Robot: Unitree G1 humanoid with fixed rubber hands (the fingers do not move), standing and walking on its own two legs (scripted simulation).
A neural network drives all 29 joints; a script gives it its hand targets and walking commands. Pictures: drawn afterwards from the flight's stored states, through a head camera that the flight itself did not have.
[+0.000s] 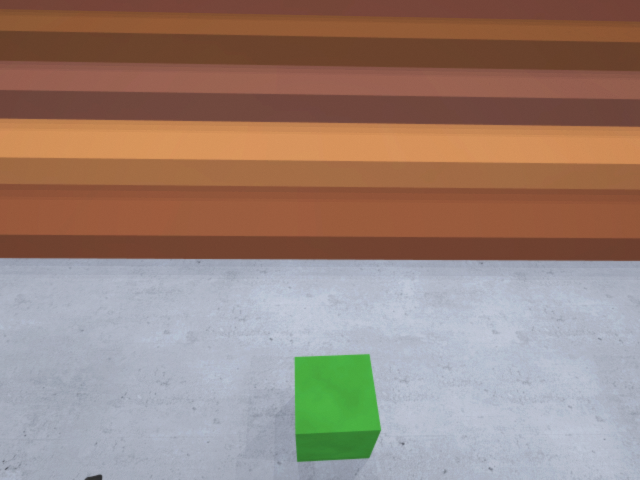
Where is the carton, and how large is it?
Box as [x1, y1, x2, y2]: [295, 354, 380, 461]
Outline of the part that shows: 369,354 295,357 295,435 297,461 369,457 380,431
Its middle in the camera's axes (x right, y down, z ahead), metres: +0.04 +0.49 +1.10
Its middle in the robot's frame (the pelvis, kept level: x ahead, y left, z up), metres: +0.46 -0.04 -0.66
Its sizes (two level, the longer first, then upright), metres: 0.210 0.200 0.250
